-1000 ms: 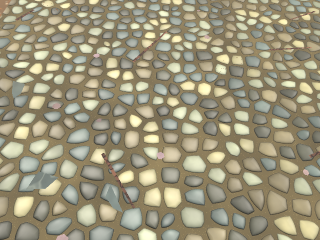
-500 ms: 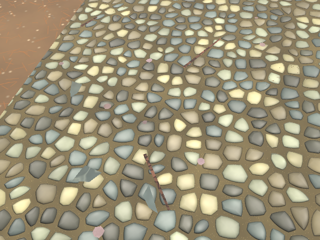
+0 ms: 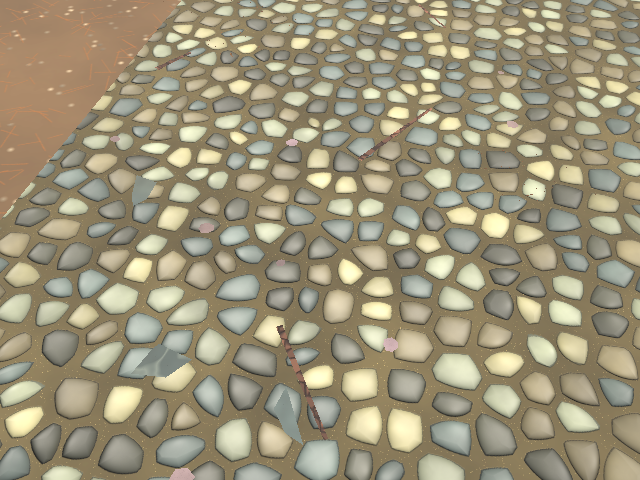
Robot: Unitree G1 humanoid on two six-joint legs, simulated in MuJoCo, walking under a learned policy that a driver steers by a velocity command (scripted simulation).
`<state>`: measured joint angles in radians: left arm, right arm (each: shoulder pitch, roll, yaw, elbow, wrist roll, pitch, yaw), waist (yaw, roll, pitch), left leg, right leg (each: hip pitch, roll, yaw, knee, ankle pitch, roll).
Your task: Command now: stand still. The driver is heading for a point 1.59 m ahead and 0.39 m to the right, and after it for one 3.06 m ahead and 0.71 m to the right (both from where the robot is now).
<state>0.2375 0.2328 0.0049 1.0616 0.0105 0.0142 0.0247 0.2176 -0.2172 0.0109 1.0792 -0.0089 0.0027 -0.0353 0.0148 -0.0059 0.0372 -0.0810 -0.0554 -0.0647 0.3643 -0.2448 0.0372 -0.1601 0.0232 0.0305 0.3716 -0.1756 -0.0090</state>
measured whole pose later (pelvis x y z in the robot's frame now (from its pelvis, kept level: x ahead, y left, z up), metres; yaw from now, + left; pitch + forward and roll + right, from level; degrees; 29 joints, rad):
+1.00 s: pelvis +0.16 -0.06 -0.01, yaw +0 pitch -1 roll +0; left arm 0.40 0.10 -0.04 1.13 0.02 -0.05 0.05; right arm 0.14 -0.15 0.00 1.06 -0.01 -0.01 -0.03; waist 0.02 0.02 0.08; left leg -0.36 -0.01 0.06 0.57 -0.18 0.05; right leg -0.02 0.08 -0.07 0.40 -0.36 -0.09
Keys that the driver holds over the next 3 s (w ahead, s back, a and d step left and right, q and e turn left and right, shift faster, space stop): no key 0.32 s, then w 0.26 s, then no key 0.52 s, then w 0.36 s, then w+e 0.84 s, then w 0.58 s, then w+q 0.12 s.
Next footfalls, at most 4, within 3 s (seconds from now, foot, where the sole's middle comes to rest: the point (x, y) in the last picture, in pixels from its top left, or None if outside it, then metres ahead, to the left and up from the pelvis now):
1.02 left None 0.27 0.04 -0.78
1.42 left None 0.38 0.05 -0.78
1.98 right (397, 418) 0.67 -0.14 -0.78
2.52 left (385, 286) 1.04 -0.13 -0.78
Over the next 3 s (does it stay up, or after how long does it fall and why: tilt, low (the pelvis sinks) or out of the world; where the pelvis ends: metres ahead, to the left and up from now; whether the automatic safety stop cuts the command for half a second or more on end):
stays up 1.05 -0.25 -0.01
